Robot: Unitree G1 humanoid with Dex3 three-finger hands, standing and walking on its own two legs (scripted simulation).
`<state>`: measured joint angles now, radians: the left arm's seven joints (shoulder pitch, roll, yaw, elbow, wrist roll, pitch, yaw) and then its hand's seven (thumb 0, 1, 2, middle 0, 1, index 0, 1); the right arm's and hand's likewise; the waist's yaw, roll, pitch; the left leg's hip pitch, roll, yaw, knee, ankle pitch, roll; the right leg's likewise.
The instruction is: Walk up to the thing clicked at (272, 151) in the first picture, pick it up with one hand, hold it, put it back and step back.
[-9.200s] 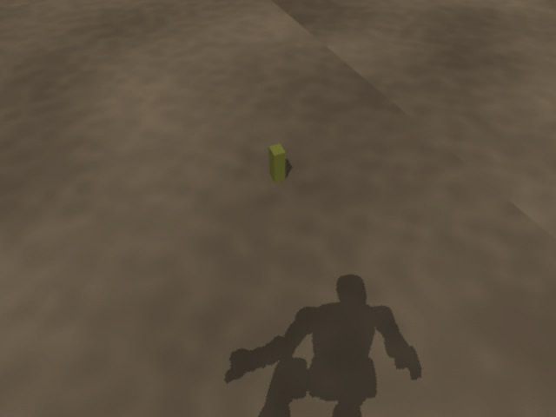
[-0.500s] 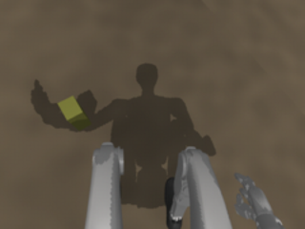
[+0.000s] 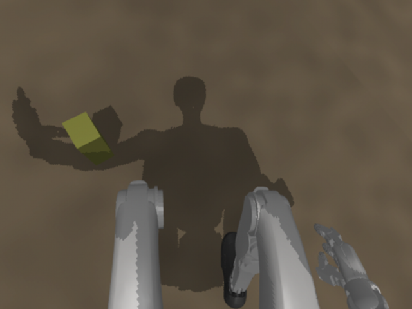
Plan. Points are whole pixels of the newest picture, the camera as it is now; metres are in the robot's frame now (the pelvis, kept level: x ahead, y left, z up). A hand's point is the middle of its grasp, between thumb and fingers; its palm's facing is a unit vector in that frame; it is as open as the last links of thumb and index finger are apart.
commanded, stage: go down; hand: left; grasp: from the side
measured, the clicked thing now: (91, 141) +0.45 +0.32 -0.31
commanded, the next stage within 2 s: approach in 1.06 s
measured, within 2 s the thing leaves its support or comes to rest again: neither
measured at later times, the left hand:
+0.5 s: hand out of the picture +0.30 +0.52 +0.00, palm faces +0.52 -0.85 -0.11, open 17.5 cm
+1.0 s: hand out of the picture +0.29 +0.53 -0.01, palm faces +0.53 -0.84 -0.09, open 17.5 cm
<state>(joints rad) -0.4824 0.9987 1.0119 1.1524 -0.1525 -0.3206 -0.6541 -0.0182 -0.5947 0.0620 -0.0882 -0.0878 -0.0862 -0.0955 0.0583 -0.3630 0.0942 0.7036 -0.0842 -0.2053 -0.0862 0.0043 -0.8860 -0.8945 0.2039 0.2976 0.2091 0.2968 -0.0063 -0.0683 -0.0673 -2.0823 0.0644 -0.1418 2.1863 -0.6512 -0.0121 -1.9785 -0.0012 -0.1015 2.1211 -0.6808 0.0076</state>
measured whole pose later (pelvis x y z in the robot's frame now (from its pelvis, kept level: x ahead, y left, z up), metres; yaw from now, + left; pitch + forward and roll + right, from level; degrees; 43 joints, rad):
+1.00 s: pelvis +0.00 +0.00 -0.04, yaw -2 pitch +29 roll -9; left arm -0.51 1.08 1.10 1.19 -0.19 -0.37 -0.71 -0.02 -0.60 0.07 -0.11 -0.10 -0.09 -0.12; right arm 0.04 -0.38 0.13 0.72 -0.10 -0.18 -0.06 0.00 -0.91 -0.90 0.20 0.30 0.21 0.30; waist -0.01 -0.09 -0.01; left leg -2.17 0.06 -0.17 2.31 -0.66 0.00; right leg -2.05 0.01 -0.11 2.22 -0.69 0.02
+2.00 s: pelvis -0.01 +0.01 -0.12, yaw -8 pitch +15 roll -14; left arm -0.58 0.98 0.87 1.47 -0.20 -0.90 -0.41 -0.02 -0.60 0.10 -0.10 -0.17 -0.10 -0.17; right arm -0.18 -0.37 0.40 0.62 -0.30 -0.03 0.02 0.00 -0.89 -0.89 0.21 0.30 0.21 0.30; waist -0.12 -0.26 0.22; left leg -2.23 0.06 -0.33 2.63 -0.70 -0.01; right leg -2.08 0.07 -0.21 2.45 -0.67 0.05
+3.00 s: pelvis -0.01 +0.02 -0.13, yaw -10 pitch +9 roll -16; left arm -0.50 0.82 0.75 1.37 -0.18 -1.08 -0.08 -0.02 -0.59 0.12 -0.06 -0.13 -0.09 -0.11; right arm -0.19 -0.38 0.46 0.55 -0.34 0.03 0.13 0.00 -0.88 -0.89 0.21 0.30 0.21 0.30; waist -0.15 -0.29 0.30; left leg -2.22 0.06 -0.39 2.70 -0.69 0.00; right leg -2.06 0.10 -0.24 2.47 -0.63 0.07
